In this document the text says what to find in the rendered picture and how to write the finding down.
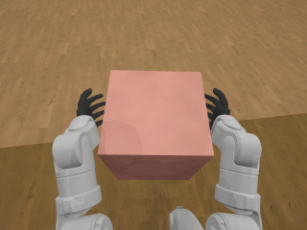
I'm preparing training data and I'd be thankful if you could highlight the left robot forearm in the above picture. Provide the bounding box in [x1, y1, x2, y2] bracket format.
[52, 115, 102, 230]

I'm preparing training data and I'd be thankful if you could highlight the right robot hand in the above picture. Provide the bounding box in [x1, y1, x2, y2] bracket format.
[204, 88, 230, 130]

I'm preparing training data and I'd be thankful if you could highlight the left robot hand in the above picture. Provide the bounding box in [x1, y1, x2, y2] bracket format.
[76, 88, 106, 127]

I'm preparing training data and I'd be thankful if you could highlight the right robot thigh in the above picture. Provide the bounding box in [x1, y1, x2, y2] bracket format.
[169, 208, 204, 230]

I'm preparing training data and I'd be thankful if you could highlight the right robot forearm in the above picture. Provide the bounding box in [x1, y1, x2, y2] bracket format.
[210, 114, 263, 230]

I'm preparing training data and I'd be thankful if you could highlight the right robot upper arm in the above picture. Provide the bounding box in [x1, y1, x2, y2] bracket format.
[205, 212, 260, 230]

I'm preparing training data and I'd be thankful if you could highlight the carton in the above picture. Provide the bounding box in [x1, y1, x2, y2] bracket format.
[97, 70, 214, 180]

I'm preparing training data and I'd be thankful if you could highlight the left robot upper arm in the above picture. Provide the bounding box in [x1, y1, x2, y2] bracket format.
[60, 214, 113, 230]

